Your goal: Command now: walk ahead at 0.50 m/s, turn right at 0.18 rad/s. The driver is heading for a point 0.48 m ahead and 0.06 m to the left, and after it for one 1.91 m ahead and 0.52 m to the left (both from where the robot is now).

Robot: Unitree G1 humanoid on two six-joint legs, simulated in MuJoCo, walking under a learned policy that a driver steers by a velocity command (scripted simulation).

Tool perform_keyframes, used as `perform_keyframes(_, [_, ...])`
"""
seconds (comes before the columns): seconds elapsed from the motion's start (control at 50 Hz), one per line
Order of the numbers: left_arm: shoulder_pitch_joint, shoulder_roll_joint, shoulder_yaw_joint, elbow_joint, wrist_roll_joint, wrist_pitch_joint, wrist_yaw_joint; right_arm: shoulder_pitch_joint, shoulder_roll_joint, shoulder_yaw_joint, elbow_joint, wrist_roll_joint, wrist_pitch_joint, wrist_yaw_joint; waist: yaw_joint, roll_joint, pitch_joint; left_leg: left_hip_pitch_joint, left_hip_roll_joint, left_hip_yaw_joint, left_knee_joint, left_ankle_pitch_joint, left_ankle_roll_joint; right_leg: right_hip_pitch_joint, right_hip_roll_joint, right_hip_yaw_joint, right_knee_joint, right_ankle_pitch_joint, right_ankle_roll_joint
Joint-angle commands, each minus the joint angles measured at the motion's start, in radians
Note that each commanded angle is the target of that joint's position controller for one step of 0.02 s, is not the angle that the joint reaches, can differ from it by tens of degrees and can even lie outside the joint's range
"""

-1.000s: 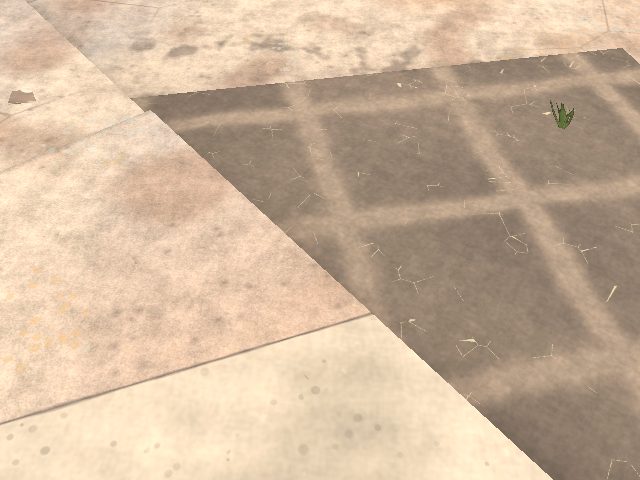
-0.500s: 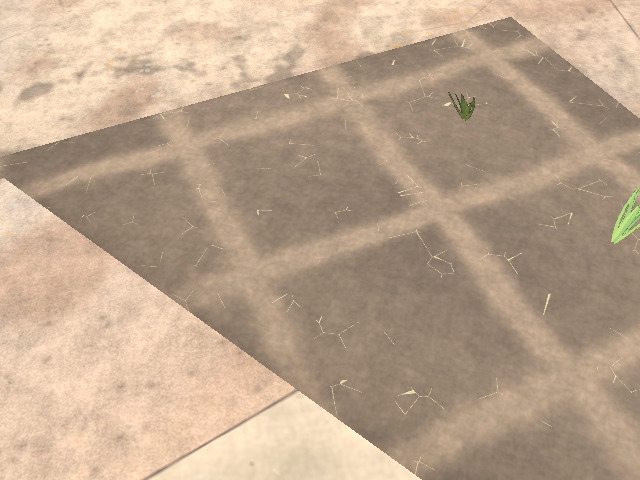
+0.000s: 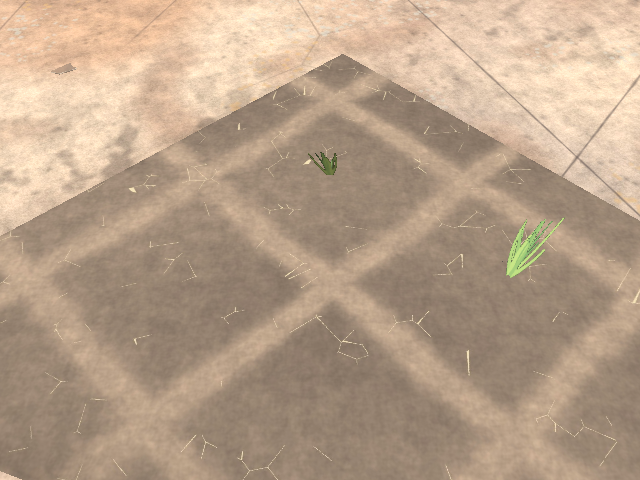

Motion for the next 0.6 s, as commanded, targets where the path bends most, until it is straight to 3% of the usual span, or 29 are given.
perform_keyframes(0.02, [-0.059, -0.039, -0.026, -0.072, 0.001, 0.017, -0.020, -0.003, -0.072, -0.010, -0.033, -0.009, -0.021, 0.041, 0.035, 0.083, 0.041, -0.140, 0.212, -0.089, -0.125, 0.260, 0.194, 0.064, -0.025, -0.073, -0.193, 0.184, 0.021])
perform_keyframes(0.04, [-0.074, -0.034, -0.026, -0.086, 0.007, 0.022, -0.025, 0.002, -0.083, -0.011, -0.036, -0.009, -0.022, 0.054, 0.040, 0.100, 0.037, -0.204, 0.197, -0.073, -0.109, 0.281, 0.195, 0.137, -0.005, -0.089, -0.182, 0.247, 0.021])
perform_keyframes(0.06, [-0.045, -0.018, -0.025, -0.086, 0.009, 0.025, -0.028, 0.002, -0.096, -0.013, -0.029, -0.021, -0.025, 0.066, 0.064, 0.115, 0.043, -0.214, 0.229, -0.086, -0.082, 0.323, 0.203, 0.151, -0.014, -0.051, -0.140, 0.301, 0.013])
perform_keyframes(0.08, [-0.051, 0.011, -0.018, -0.094, 0.008, 0.023, -0.025, 0.002, -0.099, -0.016, -0.036, -0.019, -0.031, 0.064, 0.059, 0.094, 0.049, -0.150, 0.223, -0.081, -0.055, 0.303, 0.208, 0.097, -0.018, -0.037, -0.209, 0.354, 0.006])
perform_keyframes(0.1, [-0.094, 0.022, -0.017, -0.108, 0.000, 0.020, -0.015, 0.059, -0.097, -0.014, -0.001, -0.026, -0.035, 0.056, 0.036, 0.083, 0.063, 0.010, 0.265, -0.134, -0.011, 0.285, 0.210, -0.037, -0.053, 0.040, -0.272, 0.428, 0.009])
perform_keyframes(0.12, [-0.138, 0.030, -0.014, -0.122, -0.005, 0.015, -0.005, 0.110, -0.093, -0.013, 0.019, -0.019, -0.032, 0.047, 0.011, 0.063, 0.068, 0.144, 0.284, -0.157, 0.019, 0.290, 0.208, -0.143, -0.055, 0.041, -0.344, 0.434, 0.012])
perform_keyframes(0.16, [-0.233, 0.006, -0.020, -0.144, -0.005, 0.015, 0.003, 0.250, -0.072, -0.010, 0.078, -0.013, -0.013, 0.034, -0.045, 0.067, 0.089, 0.308, 0.310, -0.183, 0.065, 0.284, 0.195, -0.257, -0.069, 0.028, -0.425, 0.386, 0.022])
perform_keyframes(0.18, [-0.287, -0.011, -0.028, -0.151, 0.001, 0.019, -0.001, 0.292, -0.061, -0.008, 0.096, -0.003, -0.002, 0.031, -0.075, 0.049, 0.109, 0.311, 0.286, -0.161, 0.069, 0.223, 0.177, -0.248, -0.071, 0.000, -0.502, 0.390, 0.020])
perform_keyframes(0.22, [-0.335, -0.043, -0.047, -0.161, 0.003, 0.032, -0.012, 0.295, -0.062, -0.006, 0.110, -0.008, 0.018, 0.039, -0.085, 0.058, 0.145, 0.194, 0.267, -0.150, 0.046, 0.125, 0.161, -0.106, -0.069, -0.019, -0.551, 0.434, 0.009])
perform_keyframes(0.26, [-0.343, -0.016, -0.045, -0.156, 0.001, 0.036, -0.013, 0.275, -0.079, -0.011, 0.112, -0.007, 0.025, 0.044, -0.073, 0.038, 0.165, 0.151, 0.283, -0.158, 0.041, 0.114, 0.154, -0.022, -0.068, -0.012, -0.532, 0.366, 0.004])
perform_keyframes(0.3, [-0.332, 0.027, -0.033, -0.135, 0.004, 0.035, -0.003, 0.277, -0.104, -0.021, 0.118, 0.001, 0.029, 0.032, -0.068, 0.012, 0.155, 0.235, 0.284, -0.145, 0.092, 0.175, 0.126, 0.000, -0.068, -0.009, -0.581, 0.292, -0.002])
perform_keyframes(0.32, [-0.313, 0.040, -0.028, -0.124, 0.003, 0.032, 0.005, 0.284, -0.113, -0.025, 0.122, -0.003, 0.036, 0.028, -0.056, 0.010, 0.131, 0.237, 0.274, -0.145, 0.135, 0.230, 0.107, 0.083, -0.060, -0.016, -0.595, 0.287, -0.005])
perform_keyframes(0.34, [-0.218, 0.079, -0.010, -0.098, -0.015, 0.024, 0.010, 0.258, -0.139, -0.033, 0.115, -0.013, 0.041, 0.036, 0.008, -0.008, 0.067, 0.182, 0.238, -0.111, 0.248, 0.352, 0.079, 0.284, -0.039, -0.052, -0.595, 0.348, -0.025])
perform_keyframes(0.36, [-0.054, 0.133, 0.014, -0.056, -0.032, 0.010, 0.012, 0.242, -0.136, -0.029, 0.092, -0.036, 0.045, 0.051, 0.078, -0.002, -0.068, 0.010, 0.171, -0.087, 0.385, 0.346, 0.034, 0.629, -0.041, -0.066, -0.424, 0.396, -0.062])
perform_keyframes(0.38, [0.181, 0.240, 0.042, -0.004, -0.039, 0.010, 0.012, 0.258, -0.033, 0.002, 0.063, -0.037, 0.037, 0.066, 0.143, -0.120, -0.284, -0.249, 0.108, -0.065, 0.658, 0.030, -0.025, 1.058, -0.172, 0.043, -0.219, 0.702, -0.172])
perform_keyframes(0.4, [0.461, 0.224, 0.035, 0.044, -0.024, 0.010, -0.008, 0.427, 0.053, 0.033, 0.066, -0.024, 0.026, 0.092, 0.180, -0.302, -0.570, -0.455, -0.053, -0.048, 1.093, -0.578, -0.061, 1.429, -0.394, 0.402, -0.324, 0.685, -0.372])
perform_keyframes(0.42, [0.427, 0.280, 0.072, 0.089, -0.139, 0.029, 0.013, 0.215, -0.086, -0.033, 0.072, 0.179, 0.016, 0.022, 0.242, -0.128, -0.362, -0.702, -0.017, -0.179, 1.388, -0.581, -0.102, 1.208, -0.377, 0.494, -0.460, 0.507, -0.281])
perform_keyframes(0.44, [0.338, 0.231, 0.055, 0.072, -0.143, 0.025, 0.024, 0.118, -0.100, -0.037, 0.022, 0.198, 0.002, -0.010, 0.220, -0.100, -0.205, -0.796, 0.034, -0.179, 1.458, -0.514, -0.081, 1.042, -0.357, 0.407, -0.529, 0.411, -0.203])
perform_keyframes(0.46, [0.214, 0.142, 0.026, 0.053, -0.115, 0.016, 0.028, 0.047, -0.083, -0.041, 0.007, 0.177, 0.004, -0.036, 0.177, -0.054, -0.102, -0.791, 0.073, -0.140, 1.491, -0.408, -0.075, 0.840, -0.335, 0.302, -0.570, 0.483, -0.156])
perform_keyframes(0.48, [0.134, 0.076, 0.007, 0.040, -0.090, 0.006, 0.023, 0.062, -0.063, -0.052, -0.001, 0.152, 0.017, -0.047, 0.121, -0.048, -0.086, -0.727, 0.110, -0.135, 1.461, -0.269, -0.059, 0.685, -0.316, 0.202, -0.582, 0.573, -0.123])
perform_keyframes(0.5, [0.073, 0.035, -0.003, 0.043, -0.077, -0.001, 0.020, 0.078, -0.041, -0.058, -0.006, 0.134, 0.038, -0.042, 0.070, -0.043, -0.088, -0.664, 0.149, -0.132, 1.420, -0.201, -0.030, 0.587, -0.278, 0.113, -0.600, 0.563, -0.091])
perform_keyframes(0.52, [0.042, 0.019, -0.007, 0.051, -0.063, -0.006, 0.022, 0.087, -0.008, -0.060, -0.013, 0.127, 0.054, -0.035, 0.040, -0.048, -0.087, -0.642, 0.166, -0.136, 1.408, -0.179, -0.002, 0.527, -0.260, 0.071, -0.631, 0.492, -0.087])
perform_keyframes(0.56, [0.001, 0.046, -0.003, 0.057, -0.055, -0.010, 0.030, 0.062, 0.024, -0.058, -0.043, 0.125, 0.084, -0.031, 0.003, -0.050, -0.029, -0.648, 0.196, -0.157, 1.369, -0.163, 0.020, 0.394, -0.270, 0.032, -0.709, 0.345, -0.106])
perform_keyframes(0.58, [-0.011, 0.033, -0.009, 0.061, -0.053, -0.016, 0.039, 0.020, 0.005, -0.066, -0.067, 0.122, 0.092, -0.028, -0.004, -0.038, 0.013, -0.677, 0.208, -0.197, 1.319, -0.100, 0.024, 0.352, -0.267, 0.004, -0.730, 0.331, -0.097])
perform_keyframes(0.6, [-0.031, 0.030, -0.013, 0.063, -0.056, -0.022, 0.049, -0.020, -0.031, -0.076, -0.095, 0.115, 0.090, -0.024, -0.014, -0.034, 0.055, -0.656, 0.200, -0.206, 1.117, 0.024, 0.022, 0.298, -0.201, -0.088, -0.766, 0.293, -0.061])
